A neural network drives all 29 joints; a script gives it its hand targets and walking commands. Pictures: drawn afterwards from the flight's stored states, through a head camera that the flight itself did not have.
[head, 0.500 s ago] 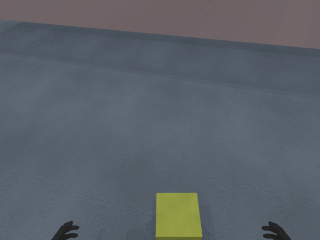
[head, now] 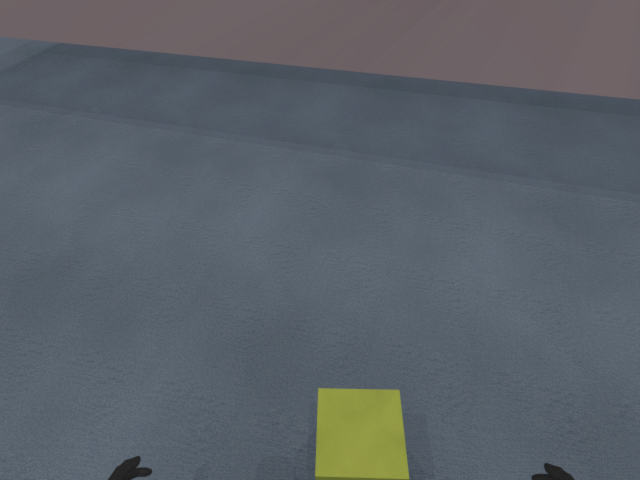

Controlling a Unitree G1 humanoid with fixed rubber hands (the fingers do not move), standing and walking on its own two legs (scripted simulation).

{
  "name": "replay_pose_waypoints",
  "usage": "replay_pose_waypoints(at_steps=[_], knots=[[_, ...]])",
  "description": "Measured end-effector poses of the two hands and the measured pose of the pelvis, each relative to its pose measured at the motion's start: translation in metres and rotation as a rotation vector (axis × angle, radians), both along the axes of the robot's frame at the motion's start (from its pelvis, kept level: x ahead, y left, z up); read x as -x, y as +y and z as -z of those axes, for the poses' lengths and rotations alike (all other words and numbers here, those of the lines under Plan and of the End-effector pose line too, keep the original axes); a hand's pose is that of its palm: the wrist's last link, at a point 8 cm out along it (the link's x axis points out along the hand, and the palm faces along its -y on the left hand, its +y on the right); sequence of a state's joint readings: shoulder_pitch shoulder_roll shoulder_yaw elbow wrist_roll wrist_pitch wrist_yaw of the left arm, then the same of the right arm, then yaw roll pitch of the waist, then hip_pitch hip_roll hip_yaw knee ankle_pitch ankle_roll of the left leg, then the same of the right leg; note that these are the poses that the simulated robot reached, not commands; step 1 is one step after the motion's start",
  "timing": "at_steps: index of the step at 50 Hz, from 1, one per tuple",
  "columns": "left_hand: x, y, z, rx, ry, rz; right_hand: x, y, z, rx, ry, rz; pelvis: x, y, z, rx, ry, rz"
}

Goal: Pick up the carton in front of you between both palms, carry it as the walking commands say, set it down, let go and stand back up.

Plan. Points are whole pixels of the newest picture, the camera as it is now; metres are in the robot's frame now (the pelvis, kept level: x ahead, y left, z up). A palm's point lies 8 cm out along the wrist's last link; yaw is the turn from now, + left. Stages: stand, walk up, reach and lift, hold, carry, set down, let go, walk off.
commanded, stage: stand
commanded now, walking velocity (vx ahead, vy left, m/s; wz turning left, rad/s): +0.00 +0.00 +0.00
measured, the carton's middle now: (358, 445) +0.36 -0.05 -0.64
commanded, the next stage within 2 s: none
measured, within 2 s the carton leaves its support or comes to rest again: neither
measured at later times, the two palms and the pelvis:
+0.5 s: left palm out of the picture +0.08 +0.30 -0.09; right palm out of the picture +0.07 -0.31 -0.10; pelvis -0.02 -0.01 +0.01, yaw +0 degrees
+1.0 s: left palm out of the picture +0.07 +0.30 -0.09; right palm out of the picture +0.06 -0.31 -0.10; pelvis -0.02 -0.01 +0.01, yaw +0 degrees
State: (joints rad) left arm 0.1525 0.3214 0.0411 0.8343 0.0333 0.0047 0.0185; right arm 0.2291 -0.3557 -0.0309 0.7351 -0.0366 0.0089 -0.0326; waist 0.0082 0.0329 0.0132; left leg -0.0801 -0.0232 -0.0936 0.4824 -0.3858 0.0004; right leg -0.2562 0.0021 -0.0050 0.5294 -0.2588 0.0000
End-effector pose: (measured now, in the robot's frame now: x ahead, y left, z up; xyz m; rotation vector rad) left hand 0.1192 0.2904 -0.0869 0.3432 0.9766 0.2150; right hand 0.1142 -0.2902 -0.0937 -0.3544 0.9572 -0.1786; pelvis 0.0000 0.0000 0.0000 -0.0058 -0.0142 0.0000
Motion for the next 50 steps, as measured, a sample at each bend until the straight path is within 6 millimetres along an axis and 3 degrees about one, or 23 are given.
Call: replay_pose_waypoints(at_steps=[28,50], knots=[[0.04,0.007,0.001,-0.012,0.077,-0.032,0.047,-0.018,0.004,0.011,0.103,0.01,0.022,-0.008,-0.007,-0.006,-0.025,-0.001],[0.049,0.014,0.001,-0.02,0.126,-0.045,0.051,-0.023,0.005,0.018,0.143,0.017,0.023,-0.008,-0.009,-0.006,-0.029,0.001]])
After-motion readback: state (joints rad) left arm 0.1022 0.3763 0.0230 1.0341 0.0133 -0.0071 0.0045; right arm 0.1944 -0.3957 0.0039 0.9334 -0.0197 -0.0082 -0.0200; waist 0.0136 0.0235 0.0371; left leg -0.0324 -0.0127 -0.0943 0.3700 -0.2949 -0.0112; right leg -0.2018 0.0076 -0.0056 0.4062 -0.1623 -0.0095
